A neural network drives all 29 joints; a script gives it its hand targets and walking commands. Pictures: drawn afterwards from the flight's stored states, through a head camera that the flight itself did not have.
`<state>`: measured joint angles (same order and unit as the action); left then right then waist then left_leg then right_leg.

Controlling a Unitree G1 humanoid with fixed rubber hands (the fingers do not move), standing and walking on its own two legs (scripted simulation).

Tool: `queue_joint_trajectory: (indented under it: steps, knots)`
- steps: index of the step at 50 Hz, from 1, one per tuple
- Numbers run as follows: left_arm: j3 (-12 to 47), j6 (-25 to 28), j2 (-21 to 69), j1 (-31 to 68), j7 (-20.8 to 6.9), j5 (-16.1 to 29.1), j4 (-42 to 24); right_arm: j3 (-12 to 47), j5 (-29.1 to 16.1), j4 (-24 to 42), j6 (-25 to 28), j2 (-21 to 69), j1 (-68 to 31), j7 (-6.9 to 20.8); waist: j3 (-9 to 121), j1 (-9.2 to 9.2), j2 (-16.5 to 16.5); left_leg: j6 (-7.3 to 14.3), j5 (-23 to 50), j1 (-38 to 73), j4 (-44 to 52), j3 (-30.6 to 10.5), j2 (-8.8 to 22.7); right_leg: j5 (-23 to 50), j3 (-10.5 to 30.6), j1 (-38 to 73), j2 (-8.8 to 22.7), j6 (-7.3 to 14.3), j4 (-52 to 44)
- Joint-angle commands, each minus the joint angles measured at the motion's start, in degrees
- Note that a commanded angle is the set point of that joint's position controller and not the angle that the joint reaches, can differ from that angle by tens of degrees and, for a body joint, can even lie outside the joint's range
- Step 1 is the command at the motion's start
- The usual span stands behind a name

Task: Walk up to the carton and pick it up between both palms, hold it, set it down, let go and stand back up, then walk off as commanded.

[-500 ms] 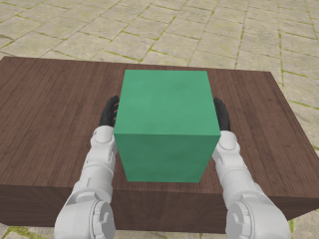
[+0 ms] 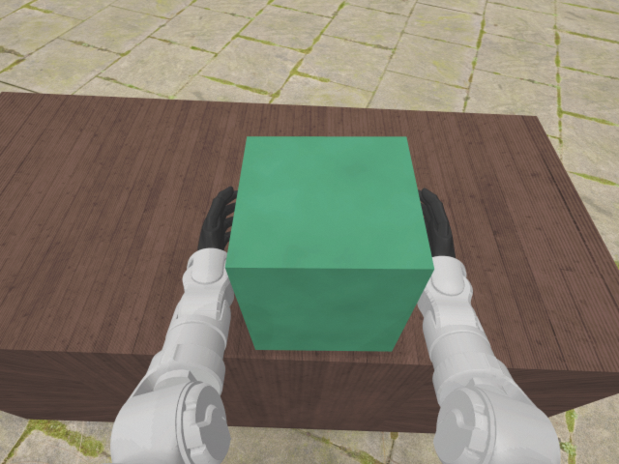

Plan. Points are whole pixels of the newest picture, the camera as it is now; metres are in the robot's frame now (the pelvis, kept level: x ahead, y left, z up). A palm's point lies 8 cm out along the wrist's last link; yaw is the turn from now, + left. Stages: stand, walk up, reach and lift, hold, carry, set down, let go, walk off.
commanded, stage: set down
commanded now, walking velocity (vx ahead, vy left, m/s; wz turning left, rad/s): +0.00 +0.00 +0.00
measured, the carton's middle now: (324, 252) +0.39 +0.00 +0.01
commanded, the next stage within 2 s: none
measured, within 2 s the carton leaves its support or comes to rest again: rests again in 0.20 s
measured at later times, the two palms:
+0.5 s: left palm (222, 246) +0.39 +0.14 +0.02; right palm (435, 260) +0.38 -0.16 +0.02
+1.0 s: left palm (223, 246) +0.39 +0.14 +0.02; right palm (436, 260) +0.38 -0.16 +0.02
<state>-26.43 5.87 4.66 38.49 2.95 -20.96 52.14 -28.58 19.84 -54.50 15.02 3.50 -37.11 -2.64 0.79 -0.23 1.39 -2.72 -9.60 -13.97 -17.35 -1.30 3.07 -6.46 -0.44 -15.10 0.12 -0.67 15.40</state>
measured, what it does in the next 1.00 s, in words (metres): stands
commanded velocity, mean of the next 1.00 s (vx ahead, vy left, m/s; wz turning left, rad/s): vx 0.00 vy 0.00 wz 0.00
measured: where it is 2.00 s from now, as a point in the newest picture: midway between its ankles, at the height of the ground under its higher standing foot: outside the picture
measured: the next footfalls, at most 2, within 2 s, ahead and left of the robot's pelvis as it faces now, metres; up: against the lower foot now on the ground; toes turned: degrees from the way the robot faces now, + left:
none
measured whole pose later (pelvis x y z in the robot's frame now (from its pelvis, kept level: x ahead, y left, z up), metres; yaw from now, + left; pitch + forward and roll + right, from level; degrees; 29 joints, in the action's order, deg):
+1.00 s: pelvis +0.01 +0.00 +0.00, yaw +0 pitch +8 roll +0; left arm -29.8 13.8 5.0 39.3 2.7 -23.3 56.6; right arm -33.0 23.6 -58.5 22.7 3.7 -36.6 -3.0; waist 0.1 0.4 0.9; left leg -2.5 -10.1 -15.9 -17.8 -0.9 2.9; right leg -7.1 -0.3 -17.3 0.4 -1.0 16.2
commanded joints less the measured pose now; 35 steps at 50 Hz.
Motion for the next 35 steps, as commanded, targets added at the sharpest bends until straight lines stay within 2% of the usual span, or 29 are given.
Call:
queue_joint_trajectory:
  steps: [1,2,3,4,6,7,8,9,10,11,13,14,15,17,18,19,20,22,23,24,25,26,27,28,30,31,32,34,35]
  knots:
    - [18.05,4.81,30.11,30.23,-5.36,0.68,-4.93,16.33,3.45,0.37,5.09,29.47,-29.06,6.25,30.11,1.68,-1.04,0.03,15.48,3.57,-0.6,8.95,-3.22,26.75,-4.81,20.08,-1.4,-2.12,4.19]
    - [18.27,5.87,31.02,31.98,-5.31,0.76,-5.02,16.2,4.71,-0.16,5.83,29.54,-30.04,6.15,32.14,3.23,-1.91,-0.55,15.35,1.66,-0.28,8.65,-3.57,27.89,-5.13,20.84,-1.39,-1.7,4.85]
    - [19.57,6.2,30.38,30.67,-5.15,0.55,-6.23,18.51,3.24,-0.03,6.23,32.26,-29.56,6.04,33.84,1.78,-1.7,-0.52,16.58,1.3,-1.02,9.06,-3.31,30.62,-4.93,21.81,-1.3,-2.08,5.84]
    - [19.59,6.39,30.13,30.84,-5.04,0.56,-4.39,17.72,3.43,1.8,7.27,30.46,-31.11,5.89,34.34,2.97,-1.09,-0.59,16.64,1.66,-0.64,8.33,-3.37,30.83,-5.6,21.89,-1.39,-1.96,5.65]
    - [19.08,7.23,30.74,30.18,-4.92,-0.38,-2.16,17.48,3.6,-0.42,7.95,31.43,-30.49,5.66,32.68,2.99,-3.13,-1.27,18.98,-0.02,-1.75,7.83,-3.73,31.84,-5.13,22.23,-1.21,-1.78,6.0]
    - [19.21,7.44,30.25,32.37,-4.98,-0.2,-3.09,17.96,2.95,0.93,8.18,31.09,-32.31,5.86,31.64,1.91,-3.23,-1.19,17.48,0.17,-1.58,7.85,-3.37,31.16,-5.41,21.63,-1.01,-1.93,6.22]
    - [20.28,7.95,31.75,28.78,-4.72,-0.38,-4.45,19.83,2.54,1.15,9.14,31.55,-30.36,5.72,32.52,2.01,-3.44,-1.23,20.12,-0.75,-2.41,8.03,-3.78,36.26,-4.94,22.56,-0.82,-2.23,7.43]
    - [20.76,9.0,31.87,28.14,-4.85,-0.56,-4.48,20.81,3.07,-1.6,9.89,32.05,-28.66,5.35,32.03,2.63,-3.73,-1.67,23.9,1.57,-3.29,7.51,-3.15,38.18,-5.25,21.88,-1.0,-2.15,7.53]
    - [21.36,9.46,31.3,29.27,-4.9,1.02,-4.13,20.23,3.16,-3.43,9.57,31.64,-28.5,5.16,31.74,4.24,-2.18,-1.56,23.36,1.73,-3.68,7.73,-3.2,39.13,-4.96,21.85,-0.81,-1.99,6.94]
    - [18.79,9.18,29.05,27.94,-5.01,-0.37,-1.56,19.58,4.16,-3.09,9.57,30.76,-27.87,5.08,29.39,2.58,-0.68,-0.88,19.98,-0.62,-2.49,7.87,-3.21,37.45,-4.97,22.8,-0.59,-2.31,7.17]
    - [20.08,9.97,31.01,27.84,-4.82,0.14,-1.3,19.74,2.61,-1.2,10.61,29.98,-30.18,5.05,31.13,3.16,-0.85,-1.41,19.2,-1.18,-1.81,7.45,-3.09,35.23,-5.38,22.06,-1.22,-2.3,6.89]
    - [19.63,9.53,30.67,27.2,-4.8,-0.78,-0.38,20.96,2.37,-0.88,10.88,30.09,-29.63,5.03,29.27,2.14,-1.77,-1.68,21.48,-1.51,-2.33,7.69,-3.14,36.0,-5.22,22.22,-1.09,-2.26,7.36]
    - [19.14,10.56,32.16,26.61,-4.78,-0.33,-0.29,21.81,2.31,-1.16,11.74,31.54,-29.57,5.31,31.2,1.28,-0.68,-1.31,20.7,-1.74,-2.37,7.82,-2.85,36.71,-4.95,23.31,-0.98,-2.08,7.11]
    - [17.86,10.1,29.92,24.24,-4.59,-1.27,1.88,20.52,2.03,-4.47,10.85,29.69,-28.33,5.75,26.84,0.16,-1.62,-1.49,22.15,-0.1,-1.96,7.8,-2.54,33.1,-5.79,19.39,-1.88,-1.85,6.07]
    - [18.97,10.24,31.22,23.6,-4.56,-0.35,1.01,21.29,1.86,-1.57,11.81,29.95,-29.07,5.86,28.27,1.11,0.48,-1.26,23.29,1.16,-2.77,7.26,-2.28,34.54,-6.09,19.06,-2.03,-1.61,6.08]
    - [18.93,10.73,30.97,24.77,-4.8,-0.44,1.41,21.49,2.46,-3.61,11.27,31.18,-28.29,5.77,28.16,1.25,-0.7,-1.14,22.39,0.43,-2.97,7.68,-2.38,34.18,-5.55,18.46,-1.66,-1.66,6.38]
    - [17.97,11.66,30.26,26.03,-4.39,-1.02,0.4,21.11,2.62,-3.05,11.59,29.72,-29.04,5.92,29.81,0.32,-1.25,-1.31,21.77,-0.74,-2.28,8.02,-2.29,32.75,-5.72,19.13,-1.55,-1.36,6.07]
    - [16.12,11.16,29.73,25.22,-4.25,-2.79,1.99,18.81,3.73,-4.39,11.01,29.14,-27.83,6.05,26.22,0.73,-0.58,-0.91,18.42,-0.95,-1.49,7.48,-2.26,28.8,-5.81,19.18,-1.59,-1.39,5.7]
    - [17.68,11.07,31.42,23.83,-4.1,-1.66,2.44,18.18,3.55,-2.65,11.43,28.07,-28.16,6.06,27.64,2.21,-0.82,-1.66,21.46,1.99,-1.73,6.8,-2.13,29.09,-6.47,18.45,-2.14,-1.17,5.12]
    - [17.37,10.72,29.95,22.51,-4.54,-1.03,3.64,19.13,2.74,-0.12,11.73,28.28,-28.87,6.0,27.72,0.4,0.61,-0.8,19.39,0.32,-1.36,7.21,-2.22,30.54,-5.94,18.34,-1.8,-1.48,4.91]
    - [15.64,11.5,30.11,23.35,-4.7,-1.81,3.83,17.5,3.96,-1.79,11.68,28.25,-28.88,6.03,26.35,0.64,1.03,-0.3,17.38,-0.48,-0.48,7.28,-2.44,27.25,-5.67,18.78,-1.76,-1.43,4.21]
    - [15.11,11.23,29.86,22.4,-4.67,-2.8,3.34,17.42,4.14,-3.65,11.52,28.36,-26.67,6.33,24.28,0.31,-1.16,-0.61,17.03,0.96,-0.24,8.03,-2.48,24.53,-6.14,16.82,-1.83,-1.03,3.34]
    - [15.16,10.85,28.53,23.89,-4.67,-2.96,2.71,16.11,4.62,-3.42,10.9,27.98,-26.18,6.51,24.44,0.9,-2.12,-1.02,16.75,1.74,-0.5,8.51,-2.78,23.05,-6.13,16.37,-1.72,-0.94,3.34]
    - [15.65,11.01,29.07,24.91,-4.35,-2.75,3.36,14.98,5.29,-2.2,11.41,26.95,-27.8,6.55,27.62,1.94,-1.58,-1.05,16.85,1.09,-0.56,7.67,-2.45,24.47,-6.65,14.83,-1.67,-1.07,3.59]
    - [16.51,11.71,29.7,26.39,-3.84,-1.43,1.8,13.09,6.05,-4.21,11.23,25.46,-28.07,6.01,28.26,2.77,-0.94,-1.01,16.89,3.48,-0.85,7.77,-1.72,21.86,-7.33,12.79,-2.44,-0.74,3.08]
    - [14.53,11.18,28.31,24.9,-4.21,-2.49,3.63,13.94,5.52,-1.7,10.84,26.83,-27.56,6.4,27.72,0.84,-1.28,-0.38,13.98,1.92,-0.2,8.0,-2.42,19.29,-6.49,14.02,-1.62,-1.21,2.13]
    - [12.32,11.06,24.68,24.69,-3.67,-3.1,6.37,12.53,6.31,-0.45,11.15,22.78,-28.28,6.29,28.37,1.03,0.23,-0.45,11.62,0.84,0.8,7.98,-2.4,18.15,-6.82,14.03,-2.09,-1.13,2.6]
    - [9.69,11.22,28.57,25.84,-4.79,-5.22,5.4,10.91,8.98,-3.2,9.21,30.23,-26.59,6.6,22.45,0.24,0.7,0.66,9.89,-2.53,1.4,9.31,-3.43,19.8,-5.23,17.19,-0.81,-2.36,2.87]
    - [9.11,10.92,24.39,24.51,-4.75,-4.14,6.69,12.0,7.25,-2.64,9.59,24.69,-26.19,6.58,24.21,-0.09,1.8,0.85,11.25,-1.77,1.36,9.01,-3.09,22.82,-5.28,18.74,-1.13,-2.69,3.69]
